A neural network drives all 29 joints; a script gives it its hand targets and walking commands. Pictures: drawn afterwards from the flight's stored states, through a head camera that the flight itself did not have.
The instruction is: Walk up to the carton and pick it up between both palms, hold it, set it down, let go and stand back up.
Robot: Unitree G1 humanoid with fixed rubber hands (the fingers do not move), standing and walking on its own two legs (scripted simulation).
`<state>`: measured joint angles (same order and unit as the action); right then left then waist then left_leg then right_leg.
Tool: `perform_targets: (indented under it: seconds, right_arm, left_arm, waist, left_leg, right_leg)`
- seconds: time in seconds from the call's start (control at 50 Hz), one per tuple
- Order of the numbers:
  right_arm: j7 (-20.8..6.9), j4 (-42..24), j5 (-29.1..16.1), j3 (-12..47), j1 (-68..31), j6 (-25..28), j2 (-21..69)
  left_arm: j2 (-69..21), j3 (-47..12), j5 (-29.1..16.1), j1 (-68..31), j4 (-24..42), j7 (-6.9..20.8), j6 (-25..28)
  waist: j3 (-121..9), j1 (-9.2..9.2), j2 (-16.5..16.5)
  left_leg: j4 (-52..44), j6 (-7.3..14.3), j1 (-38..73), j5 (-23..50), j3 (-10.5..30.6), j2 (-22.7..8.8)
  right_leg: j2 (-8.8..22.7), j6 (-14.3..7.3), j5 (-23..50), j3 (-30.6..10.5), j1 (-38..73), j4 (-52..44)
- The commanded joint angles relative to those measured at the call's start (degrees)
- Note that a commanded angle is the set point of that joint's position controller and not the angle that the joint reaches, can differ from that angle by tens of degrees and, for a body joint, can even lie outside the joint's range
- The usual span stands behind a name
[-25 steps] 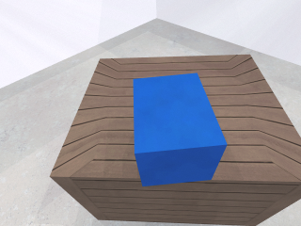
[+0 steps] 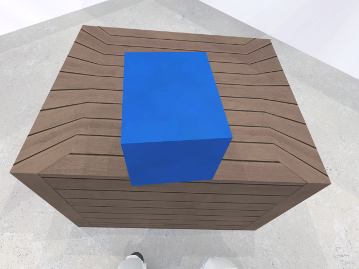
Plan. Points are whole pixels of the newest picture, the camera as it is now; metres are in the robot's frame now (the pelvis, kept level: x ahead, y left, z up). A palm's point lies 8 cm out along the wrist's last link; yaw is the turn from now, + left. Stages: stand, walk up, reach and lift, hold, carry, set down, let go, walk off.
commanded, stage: walk up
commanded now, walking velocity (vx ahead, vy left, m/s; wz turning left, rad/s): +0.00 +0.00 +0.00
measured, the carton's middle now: (169, 117) +0.50 +0.02 -0.02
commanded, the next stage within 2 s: none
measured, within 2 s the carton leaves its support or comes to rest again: neither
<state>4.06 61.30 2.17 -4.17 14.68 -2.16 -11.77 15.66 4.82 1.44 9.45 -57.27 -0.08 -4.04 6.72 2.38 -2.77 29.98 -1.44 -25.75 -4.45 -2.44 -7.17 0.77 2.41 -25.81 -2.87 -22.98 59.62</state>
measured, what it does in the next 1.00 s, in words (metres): steps on the spot: right foot, then left foot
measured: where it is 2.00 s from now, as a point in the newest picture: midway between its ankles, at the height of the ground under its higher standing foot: outside the picture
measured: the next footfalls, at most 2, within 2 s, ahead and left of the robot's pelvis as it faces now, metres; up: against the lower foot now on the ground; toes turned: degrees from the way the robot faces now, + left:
right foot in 0.08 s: -0.01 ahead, -0.17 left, +0.00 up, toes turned +2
left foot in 0.42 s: -0.05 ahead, +0.04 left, +0.00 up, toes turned +4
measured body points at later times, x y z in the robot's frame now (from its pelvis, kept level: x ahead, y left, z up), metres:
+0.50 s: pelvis -0.03 -0.06 +0.01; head +0.01 -0.03 +0.46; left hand -0.02 +0.16 -0.16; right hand -0.01 -0.29 -0.13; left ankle -0.09 +0.04 -0.73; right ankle -0.05 -0.17 -0.72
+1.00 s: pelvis -0.04 -0.06 +0.02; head -0.02 -0.05 +0.47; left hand -0.06 +0.15 -0.15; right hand -0.05 -0.28 -0.14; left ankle -0.09 +0.04 -0.73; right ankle -0.05 -0.18 -0.73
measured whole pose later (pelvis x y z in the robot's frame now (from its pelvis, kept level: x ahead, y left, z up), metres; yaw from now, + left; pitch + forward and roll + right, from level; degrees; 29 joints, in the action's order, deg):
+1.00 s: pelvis -0.04 -0.06 +0.02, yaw +2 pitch -2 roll +0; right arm 2.3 66.4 0.6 -0.6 16.4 0.5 -7.3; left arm 7.6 0.7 0.3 16.0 -65.1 -2.6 0.1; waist 4.9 0.2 -0.7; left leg 20.7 1.4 -3.1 -15.4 -1.7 1.1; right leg 0.0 -0.4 -14.1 0.7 -6.3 22.6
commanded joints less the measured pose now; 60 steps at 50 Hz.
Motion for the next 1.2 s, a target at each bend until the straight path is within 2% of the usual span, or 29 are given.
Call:
perform_targets:
  seconds: [0.0,0.02,0.04,0.06,0.08,0.1,0.14,0.18,0.2,0.24,0.26,0.28,0.34,0.36,0.38,0.4,0.42,0.44,0.46,0.5,0.54,0.62,0.7,0.76,0.98,1.12,1.14,1.16,1.18]
  right_arm:
    - [-1.5,-1.6,0.0,-2.5,-3.1,-1.0,-9.3]
    - [-2.0,-1.5,0.2,-2.4,-0.4,-1.2,-8.1]
    - [-2.4,-1.6,0.0,-1.3,2.0,-1.5,-5.1]
    - [-2.3,-2.4,-0.5,-0.9,4.1,-2.0,-2.1]
    - [-2.3,-5.2,-0.3,-1.2,1.0,-2.5,-3.6]
    - [-3.0,-6.8,-0.7,-1.9,1.8,-2.7,-6.8]
    - [-4.6,-1.7,-2.1,-0.8,6.1,-2.7,-3.9]
    - [-3.9,1.1,-0.7,-0.4,12.3,-1.7,-1.5]
    - [-3.4,1.8,-0.2,-0.2,13.0,-1.6,-1.6]
    - [-3.1,-1.1,-0.5,0.5,3.4,-0.5,-1.8]
    - [-3.0,-4.7,-1.4,0.9,-4.8,0.7,-1.7]
    - [-2.9,-6.5,-2.1,1.1,-8.5,1.6,-1.6]
    - [-1.8,-2.5,-2.9,1.4,3.7,2.1,-1.4]
    - [-1.4,-0.5,-2.9,1.8,9.0,2.8,-1.2]
    - [-0.7,1.3,-2.8,1.5,10.9,3.7,-2.7]
    - [-0.4,1.1,-2.2,0.9,9.8,4.4,-6.6]
    - [-0.7,0.9,-2.5,1.3,6.0,4.0,-6.2]
    - [-1.2,1.4,-1.9,2.0,3.4,3.2,-3.3]
    - [-1.7,1.2,-1.3,2.7,1.1,2.9,0.5]
    - [-1.3,0.9,-0.8,3.3,3.4,3.3,2.0]
    - [-0.5,1.9,-1.6,3.6,4.8,3.3,1.9]
    - [-0.7,2.8,-1.9,2.9,5.3,2.4,0.1]
    - [-1.2,3.0,-1.7,2.6,6.2,2.6,-1.4]
    - [-1.3,3.2,-1.6,2.6,5.4,2.7,-0.7]
    - [-1.5,4.5,-1.6,3.4,4.9,3.2,0.6]
    - [-1.5,6.5,-2.0,3.3,6.6,2.4,0.0]
    - [-2.0,5.9,-1.6,0.7,6.3,1.1,-7.4]
    - [-2.7,2.1,-0.1,0.8,-0.9,0.2,-6.0]
    - [-3.5,-0.6,0.8,1.2,-4.0,0.0,-3.7]
  left_arm:
    - [-0.2,-0.7,-1.5,19.6,-3.6,-0.9,1.6]
    - [0.3,-0.9,-1.4,21.5,-5.3,-1.4,2.0]
    - [3.2,-0.9,-0.7,19.4,-4.2,-1.5,2.3]
    - [7.6,-0.7,-0.2,13.4,-0.2,-1.7,2.5]
    - [11.5,0.1,0.1,7.5,1.6,-1.9,2.0]
    - [13.6,0.9,1.2,0.9,2.3,-2.1,2.3]
    - [0.9,-2.7,0.0,-7.3,5.9,-1.3,3.9]
    - [-0.1,-2.8,0.0,-9.7,6.7,-1.3,4.2]
    - [0.4,-2.4,-0.6,-5.6,5.1,-1.2,4.6]
    - [-6.8,-4.8,-1.4,11.0,-1.0,-1.5,5.8]
    - [-8.0,-5.4,-1.1,17.4,-3.5,-1.6,5.8]
    - [-6.8,-5.2,-0.5,18.8,-4.3,-1.8,5.6]
    - [3.5,-2.1,0.4,10.2,-1.4,-3.4,4.9]
    - [4.6,-1.4,-0.1,8.4,-0.3,-3.3,4.7]
    - [2.8,-1.7,-0.7,10.0,0.2,-2.9,5.3]
    - [-2.0,-2.4,-1.7,14.5,-0.3,-2.4,5.8]
    - [-7.4,-3.5,-3.0,17.4,-2.0,-2.1,6.2]
    - [-8.2,-4.1,-2.5,15.2,-2.4,-2.5,6.1]
    - [-3.7,-3.3,-2.4,9.7,-1.1,-2.6,6.4]
    - [1.2,-1.8,-2.2,7.2,-0.5,-1.9,6.5]
    - [-1.9,-2.6,-1.3,9.7,-2.3,-1.9,5.6]
    - [-2.9,-3.4,-0.4,11.7,-4.6,-2.4,4.5]
    - [-3.5,-3.7,-0.6,10.9,-5.8,-2.7,4.2]
    - [-4.3,-3.8,-0.9,10.8,-6.4,-2.7,4.2]
    - [-2.8,-3.4,-1.1,10.3,-7.1,-2.6,4.7]
    - [-3.8,-3.9,-0.6,11.8,-8.7,-2.6,4.7]
    - [4.1,-0.6,0.4,19.3,-7.4,-2.8,4.4]
    - [10.4,1.2,0.3,24.1,-9.3,-3.3,3.4]
    - [10.7,1.6,0.4,23.1,-10.0,-3.8,2.8]
  waist:
    - [-10.9,-5.62,19.9]
    - [-6.1,-5.60,5.4]
    - [-2.5,-4.80,-11.1]
    - [1.2,-2.15,-18.1]
    - [5.6,-3.12,-24.9]
    - [9.5,-0.36,-29.1]
    - [10.4,4.32,-19.3]
    - [5.2,8.02,-12.9]
    - [4.3,6.83,-11.7]
    - [3.5,-1.02,-8.7]
    - [3.3,-4.61,-9.7]
    - [2.0,-5.58,-10.6]
    - [-9.1,-1.65,-11.0]
    - [-11.9,0.37,-9.9]
    - [-15.1,-0.86,-6.4]
    - [-18.3,-4.22,1.5]
    - [-16.1,-6.54,7.5]
    - [-12.7,-4.73,15.2]
    - [-11.0,-4.11,18.1]
    - [-11.4,-2.99,18.8]
    - [-7.8,-2.93,17.5]
    - [-0.4,-2.92,7.7]
    - [2.2,-2.11,-1.9]
    - [1.9,-2.38,-5.5]
    - [-3.5,-2.68,5.7]
    - [0.0,-2.47,4.6]
    - [-4.9,-6.95,8.4]
    - [0.4,-10.42,-1.7]
    - [4.7,-9.89,-4.1]
  left_leg:
    - [-5.5,6.1,4.7,-22.1,6.4,-1.0]
    - [3.4,4.9,-0.7,-22.9,3.1,2.3]
    - [13.4,2.7,-7.2,-28.8,-0.6,6.8]
    - [18.4,0.8,-9.3,-29.3,3.2,8.7]
    - [26.3,0.4,-5.7,-26.1,6.7,7.4]
    - [35.0,0.8,5.5,-24.1,6.9,7.1]
    - [32.7,2.2,6.7,-17.0,4.5,7.5]
    - [32.2,2.5,-9.5,-14.3,3.3,9.4]
    - [32.3,2.2,-8.6,-13.1,2.5,9.4]
    - [18.1,1.3,1.8,-13.1,2.3,5.6]
    - [10.3,0.7,3.9,-13.4,2.2,5.8]
    - [4.9,0.2,4.9,-14.2,2.3,6.5]
    - [-9.4,1.3,4.6,-23.0,0.3,7.6]
    - [-21.7,1.1,10.5,-10.1,0.8,5.8]
    - [-22.5,0.4,20.9,5.8,5.0,1.8]
    - [-12.0,1.6,33.2,28.1,10.6,-5.1]
    - [-7.0,5.4,38.2,39.3,11.6,-6.1]
    - [-6.2,7.5,29.5,30.4,10.5,-5.3]
    - [-7.6,5.6,25.5,28.0,8.1,-1.3]
    - [-9.0,3.8,29.2,36.3,4.3,0.6]
    - [-8.5,3.8,28.9,34.6,4.7,-0.2]
    - [-11.2,4.0,21.3,13.3,4.7,2.0]
    - [-11.8,4.4,18.0,6.3,6.4,1.5]
    - [-12.5,4.4,19.2,3.5,6.5,1.3]
    - [-12.9,3.6,20.0,2.7,5.2,2.2]
    - [-12.1,2.1,18.7,-0.7,5.0,2.7]
    - [0.9,0.9,4.9,-27.6,-1.6,7.3]
    - [15.3,-0.7,-7.5,-30.7,-3.6,8.1]
    - [23.5,-0.8,-10.6,-26.6,0.3,4.4]
  right_leg:
    - [-1.7,-0.3,7.0,8.2,18.6,-37.9]
    - [-0.8,0.4,8.5,5.5,17.7,-41.7]
    - [9.6,0.6,-5.2,-10.2,11.6,-47.0]
    - [20.2,-1.8,-19.6,-25.6,-1.1,-54.4]
    - [24.6,-9.5,-39.1,-33.8,-18.8,-62.0]
    - [25.0,-15.0,-43.0,-34.1,-34.8,-67.4]
    - [8.6,-7.1,-10.2,-7.4,-19.4,-58.3]
    - [5.0,-3.9,15.2,3.8,5.1,-47.0]
    - [5.7,-3.5,14.6,3.6,7.0,-46.4]
    - [6.2,-4.8,9.8,-4.6,5.8,-47.7]
    - [6.7,-6.4,15.5,-7.8,6.7,-47.4]
    - [7.2,-8.3,23.9,-8.0,9.5,-44.8]
    - [13.0,-13.5,43.3,-7.4,30.2,-35.5]
    - [12.9,-11.8,47.9,-6.4,31.5,-32.6]
    - [10.4,-8.8,46.6,-5.4,26.3,-29.6]
    - [7.0,-6.7,31.7,-3.1,15.0,-27.3]
    - [2.9,-5.3,18.9,0.4,5.3,-32.5]
    - [4.0,-4.8,16.5,0.6,10.8,-39.5]
    - [5.0,-5.2,24.6,-1.0,16.4,-39.9]
    - [4.8,-6.0,34.7,-0.3,15.2,-32.7]
    - [3.9,-4.4,28.0,0.7,12.8,-36.6]
    - [4.7,-4.0,28.9,-0.6,13.5,-38.3]
    - [4.4,-3.8,28.0,-0.6,14.7,-40.0]
    - [4.0,-3.6,26.5,-0.6,13.9,-40.4]
    - [5.0,-4.7,25.4,-1.3,17.8,-40.0]
    - [4.8,-5.1,23.3,-1.7,14.4,-40.4]
    - [14.1,-8.6,-12.5,-14.2,24.9,-43.5]
    - [24.2,-12.4,-32.6,-29.4,22.9,-53.1]
    - [29.1,-14.9,-34.7,-35.1,16.0,-57.1]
